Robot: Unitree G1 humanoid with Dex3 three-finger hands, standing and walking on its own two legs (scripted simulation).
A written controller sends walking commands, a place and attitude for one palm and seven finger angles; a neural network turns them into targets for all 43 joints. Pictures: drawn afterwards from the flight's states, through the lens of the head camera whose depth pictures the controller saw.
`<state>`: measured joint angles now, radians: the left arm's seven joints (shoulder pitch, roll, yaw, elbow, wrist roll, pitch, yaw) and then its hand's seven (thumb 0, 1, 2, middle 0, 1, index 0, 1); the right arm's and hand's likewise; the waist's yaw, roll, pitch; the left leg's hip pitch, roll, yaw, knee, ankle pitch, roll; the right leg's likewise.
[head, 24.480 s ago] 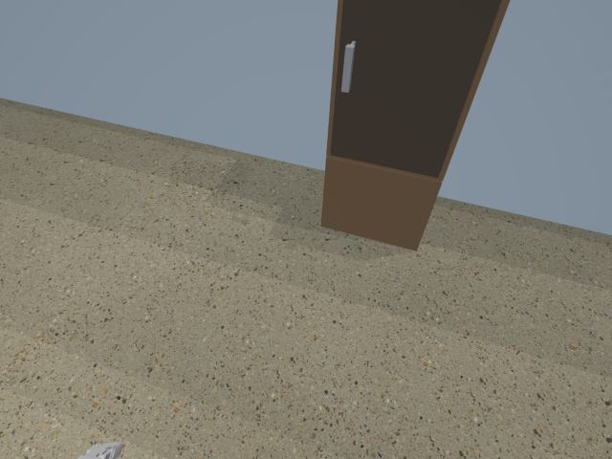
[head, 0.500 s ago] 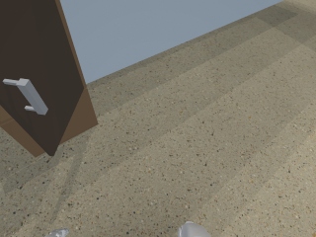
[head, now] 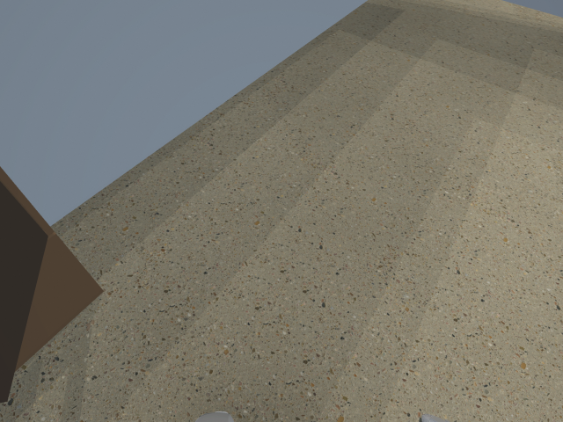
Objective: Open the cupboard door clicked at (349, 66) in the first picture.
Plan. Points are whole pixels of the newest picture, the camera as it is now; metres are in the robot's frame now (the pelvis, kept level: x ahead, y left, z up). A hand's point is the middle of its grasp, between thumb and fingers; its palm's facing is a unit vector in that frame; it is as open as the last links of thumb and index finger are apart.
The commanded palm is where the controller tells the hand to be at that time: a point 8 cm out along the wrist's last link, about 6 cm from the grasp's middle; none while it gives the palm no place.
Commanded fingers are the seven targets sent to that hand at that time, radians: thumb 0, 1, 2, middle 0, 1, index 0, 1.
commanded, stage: walk to a spot facing it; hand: left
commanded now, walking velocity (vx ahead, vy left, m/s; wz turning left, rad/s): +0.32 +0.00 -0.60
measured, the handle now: out of the picture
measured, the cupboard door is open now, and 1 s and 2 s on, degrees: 46 46 46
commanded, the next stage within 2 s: turn to face it in 1.36 s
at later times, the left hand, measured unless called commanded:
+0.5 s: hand (248, 284) +0.38 +0.09 -0.17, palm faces -0.39 -0.91 -0.15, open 7.4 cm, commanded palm none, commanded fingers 0.00 0.90 0.90 -0.20 -0.30 -0.20 -0.30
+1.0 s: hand (277, 281) +0.39 +0.03 -0.16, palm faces -0.31 -0.93 -0.21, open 7.4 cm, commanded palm none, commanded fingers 0.00 0.90 0.90 -0.20 -0.30 -0.20 -0.30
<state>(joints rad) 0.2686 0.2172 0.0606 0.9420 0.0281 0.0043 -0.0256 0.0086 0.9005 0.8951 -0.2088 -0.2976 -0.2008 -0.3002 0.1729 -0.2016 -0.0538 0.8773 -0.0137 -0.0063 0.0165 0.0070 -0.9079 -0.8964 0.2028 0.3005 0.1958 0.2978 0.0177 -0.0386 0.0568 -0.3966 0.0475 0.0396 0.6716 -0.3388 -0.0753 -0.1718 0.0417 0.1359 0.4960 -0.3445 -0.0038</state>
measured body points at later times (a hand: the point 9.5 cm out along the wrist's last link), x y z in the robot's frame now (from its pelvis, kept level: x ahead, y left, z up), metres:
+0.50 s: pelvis +0.18 -0.03 -0.01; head +0.24 -0.04 +0.44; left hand +0.40 +0.14 -0.15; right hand -0.01 -0.18 -0.14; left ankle +0.05 +0.12 -0.73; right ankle +0.26 -0.13 -0.71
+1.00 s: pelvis +0.39 -0.15 +0.00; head +0.42 -0.17 +0.45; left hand +0.41 +0.08 -0.15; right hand +0.44 -0.41 -0.14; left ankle +0.56 -0.08 -0.69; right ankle +0.26 -0.12 -0.73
